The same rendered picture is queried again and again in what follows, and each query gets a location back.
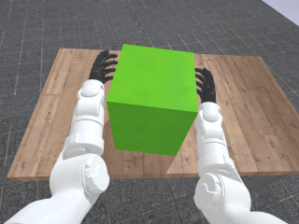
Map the left robot forearm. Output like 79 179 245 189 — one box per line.
55 79 106 164

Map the left robot hand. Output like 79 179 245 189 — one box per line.
89 49 118 85

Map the right robot forearm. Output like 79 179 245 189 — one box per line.
194 102 244 184

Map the table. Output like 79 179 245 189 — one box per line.
7 48 299 192

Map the carton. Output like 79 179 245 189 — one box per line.
106 44 198 156

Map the robot left upper arm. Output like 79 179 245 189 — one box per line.
4 153 110 224

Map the robot right upper arm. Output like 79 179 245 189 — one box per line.
193 173 288 224

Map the right robot hand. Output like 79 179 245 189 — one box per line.
194 67 216 104

